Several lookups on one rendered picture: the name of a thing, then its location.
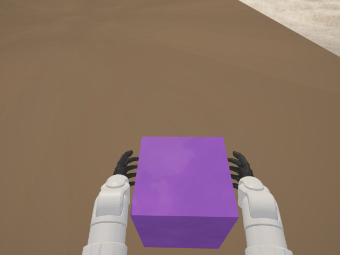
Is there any robot left hand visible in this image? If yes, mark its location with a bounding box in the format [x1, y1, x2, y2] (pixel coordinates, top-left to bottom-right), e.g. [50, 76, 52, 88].
[113, 150, 139, 186]

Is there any carton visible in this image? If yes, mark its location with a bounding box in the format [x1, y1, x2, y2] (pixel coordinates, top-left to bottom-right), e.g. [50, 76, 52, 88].
[130, 137, 239, 249]

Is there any robot right forearm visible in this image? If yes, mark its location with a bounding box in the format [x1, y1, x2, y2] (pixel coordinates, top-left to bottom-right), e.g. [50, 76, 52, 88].
[238, 176, 293, 255]

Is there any robot right hand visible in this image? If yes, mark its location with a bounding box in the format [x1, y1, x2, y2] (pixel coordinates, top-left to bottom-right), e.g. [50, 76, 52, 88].
[227, 151, 254, 189]

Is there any robot left forearm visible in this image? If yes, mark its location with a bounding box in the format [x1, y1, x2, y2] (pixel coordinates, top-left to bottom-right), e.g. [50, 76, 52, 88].
[82, 174, 130, 255]

